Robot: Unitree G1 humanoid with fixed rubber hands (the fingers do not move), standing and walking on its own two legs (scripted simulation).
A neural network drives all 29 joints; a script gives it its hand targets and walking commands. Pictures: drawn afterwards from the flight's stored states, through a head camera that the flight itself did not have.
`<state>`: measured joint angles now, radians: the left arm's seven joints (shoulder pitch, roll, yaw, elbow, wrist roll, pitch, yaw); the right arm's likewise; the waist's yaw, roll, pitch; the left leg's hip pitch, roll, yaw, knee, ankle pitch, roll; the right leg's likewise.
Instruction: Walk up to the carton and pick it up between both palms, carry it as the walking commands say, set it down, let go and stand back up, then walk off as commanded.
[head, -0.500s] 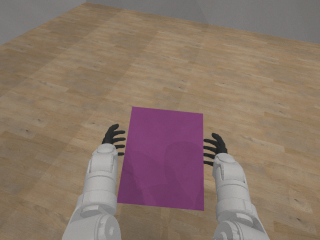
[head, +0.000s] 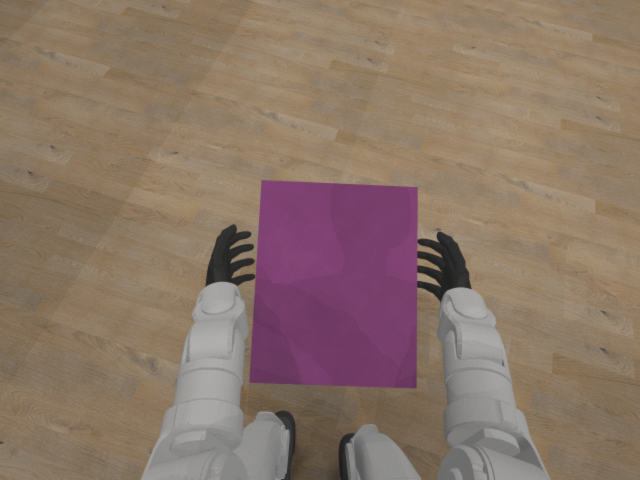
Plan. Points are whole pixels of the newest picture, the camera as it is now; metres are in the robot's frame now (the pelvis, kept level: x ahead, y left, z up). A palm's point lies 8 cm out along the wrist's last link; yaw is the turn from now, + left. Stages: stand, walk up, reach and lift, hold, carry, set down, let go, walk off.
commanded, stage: set down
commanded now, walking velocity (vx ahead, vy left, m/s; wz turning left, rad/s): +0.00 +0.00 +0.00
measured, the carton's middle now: (332, 281) +0.39 -0.02 -0.14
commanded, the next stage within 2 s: none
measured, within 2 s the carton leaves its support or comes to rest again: neither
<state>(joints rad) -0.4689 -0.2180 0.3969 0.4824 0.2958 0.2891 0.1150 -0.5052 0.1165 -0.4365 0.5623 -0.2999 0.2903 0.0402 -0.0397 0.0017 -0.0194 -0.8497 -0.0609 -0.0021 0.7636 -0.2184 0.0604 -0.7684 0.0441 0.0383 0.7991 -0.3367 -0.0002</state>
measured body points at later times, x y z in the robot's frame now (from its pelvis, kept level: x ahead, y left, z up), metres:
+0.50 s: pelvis -0.01 -0.03 -0.08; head +0.17 -0.02 +0.34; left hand +0.39 +0.13 -0.15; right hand +0.39 -0.18 -0.14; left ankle +0.08 +0.07 -0.70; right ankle +0.02 -0.13 -0.70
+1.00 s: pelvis -0.04 -0.02 -0.16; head +0.19 -0.01 +0.23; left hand +0.42 +0.12 -0.24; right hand +0.42 -0.18 -0.23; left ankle +0.08 +0.08 -0.70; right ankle +0.02 -0.13 -0.70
